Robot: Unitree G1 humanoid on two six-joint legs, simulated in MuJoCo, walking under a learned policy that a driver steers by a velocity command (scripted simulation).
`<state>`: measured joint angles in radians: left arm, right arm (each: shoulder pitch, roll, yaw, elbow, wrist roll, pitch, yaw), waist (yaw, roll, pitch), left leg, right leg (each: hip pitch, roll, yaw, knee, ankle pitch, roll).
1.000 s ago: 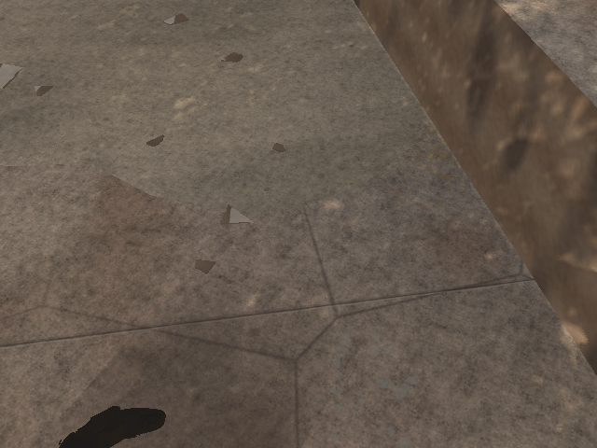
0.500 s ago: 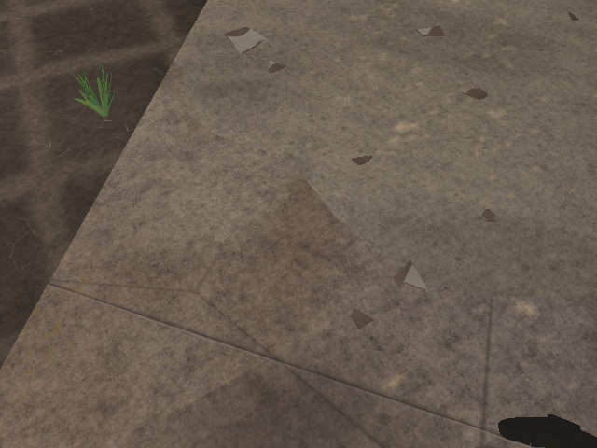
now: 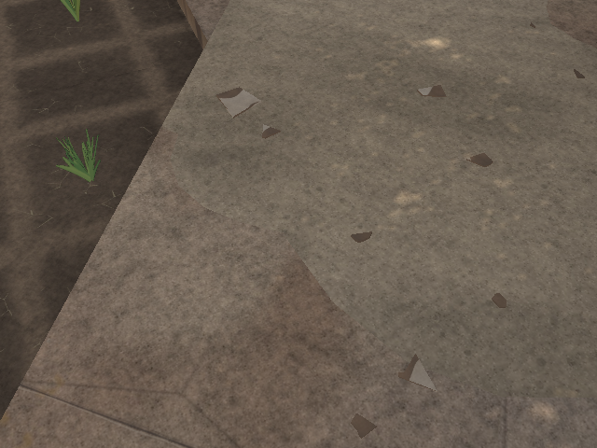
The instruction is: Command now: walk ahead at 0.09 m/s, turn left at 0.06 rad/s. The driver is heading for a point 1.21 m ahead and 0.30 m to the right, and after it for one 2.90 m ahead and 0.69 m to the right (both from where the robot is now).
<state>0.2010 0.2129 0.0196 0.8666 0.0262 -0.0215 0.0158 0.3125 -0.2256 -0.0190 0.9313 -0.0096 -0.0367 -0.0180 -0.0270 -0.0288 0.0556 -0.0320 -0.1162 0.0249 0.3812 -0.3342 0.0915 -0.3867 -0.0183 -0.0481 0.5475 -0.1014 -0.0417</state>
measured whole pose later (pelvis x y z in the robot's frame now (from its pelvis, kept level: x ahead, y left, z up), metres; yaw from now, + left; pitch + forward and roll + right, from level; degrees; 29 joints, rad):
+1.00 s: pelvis +0.06 +0.03 +0.01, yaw -1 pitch -2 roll +0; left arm 0.28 0.15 0.00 1.17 0.01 0.01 0.04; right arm 0.32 -0.14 0.01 1.15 -0.01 -0.02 -0.05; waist 0.01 -0.01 0.02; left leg -0.06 -0.05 0.00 0.37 -0.28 0.05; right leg -0.21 -0.01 -0.02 0.41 -0.18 0.00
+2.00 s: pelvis +0.52 -0.01 +0.01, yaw -6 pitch -1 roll +1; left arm 0.25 0.20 0.06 0.99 0.03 -0.03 -0.02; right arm 0.34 -0.19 -0.06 1.05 -0.02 -0.10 -0.01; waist 0.00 -0.03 0.05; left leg -0.11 -0.07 0.19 0.31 -0.19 0.11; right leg -0.58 -0.09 0.01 1.13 -0.20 -0.09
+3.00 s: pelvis +1.05 -0.16 +0.00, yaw -33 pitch +0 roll +0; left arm 0.28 0.26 0.05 0.89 0.03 -0.04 0.01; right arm 0.19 -0.23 -0.03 0.83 -0.01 -0.07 0.01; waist 0.01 -0.03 0.09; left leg -0.33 -0.04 0.04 0.44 -0.11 0.07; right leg -0.37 0.08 0.06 1.14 -0.42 -0.03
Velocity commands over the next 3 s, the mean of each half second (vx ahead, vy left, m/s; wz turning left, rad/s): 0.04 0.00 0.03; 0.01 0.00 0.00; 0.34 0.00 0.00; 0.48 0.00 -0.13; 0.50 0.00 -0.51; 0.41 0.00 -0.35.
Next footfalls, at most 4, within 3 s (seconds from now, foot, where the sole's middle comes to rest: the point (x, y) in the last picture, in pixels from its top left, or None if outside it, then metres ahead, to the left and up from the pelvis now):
0.28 left None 0.05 0.12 -0.77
1.26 right None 0.21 -0.10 -0.77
1.76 left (286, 413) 0.56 0.04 -0.77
2.30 right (358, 310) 0.82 -0.14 -0.77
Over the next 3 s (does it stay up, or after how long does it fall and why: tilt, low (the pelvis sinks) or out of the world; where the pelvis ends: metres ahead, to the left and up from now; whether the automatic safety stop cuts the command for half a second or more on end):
stays up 1.05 -0.16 0.00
